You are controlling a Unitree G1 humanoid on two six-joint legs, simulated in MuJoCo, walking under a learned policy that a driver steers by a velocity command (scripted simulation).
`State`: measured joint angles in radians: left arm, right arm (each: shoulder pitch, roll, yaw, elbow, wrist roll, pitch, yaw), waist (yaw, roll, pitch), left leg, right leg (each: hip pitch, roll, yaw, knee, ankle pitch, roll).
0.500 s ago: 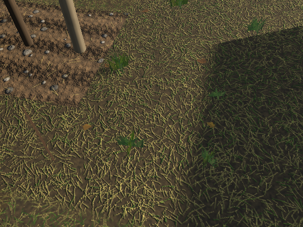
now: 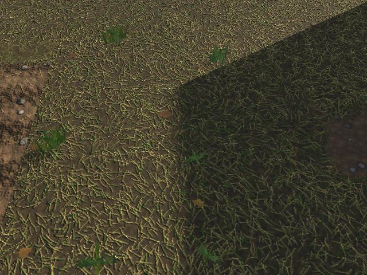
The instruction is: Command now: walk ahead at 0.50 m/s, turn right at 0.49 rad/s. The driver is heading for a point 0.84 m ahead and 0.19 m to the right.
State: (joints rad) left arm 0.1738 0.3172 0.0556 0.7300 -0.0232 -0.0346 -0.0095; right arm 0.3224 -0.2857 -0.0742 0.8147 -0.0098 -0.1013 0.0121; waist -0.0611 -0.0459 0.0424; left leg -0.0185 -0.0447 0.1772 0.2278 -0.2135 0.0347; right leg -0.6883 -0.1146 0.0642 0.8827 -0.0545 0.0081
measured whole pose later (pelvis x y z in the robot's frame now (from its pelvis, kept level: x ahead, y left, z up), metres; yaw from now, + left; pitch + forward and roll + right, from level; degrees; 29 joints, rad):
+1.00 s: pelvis +0.56 -0.11 +0.00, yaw -27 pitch +1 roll +1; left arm 0.14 0.28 0.04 0.66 -0.01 -0.06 -0.01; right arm 0.38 -0.27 -0.05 0.84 0.01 -0.08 0.02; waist -0.09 -0.04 0.03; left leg -0.08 -0.05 0.02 0.26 -0.21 0.03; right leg -0.63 -0.09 0.05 0.77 -0.12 0.01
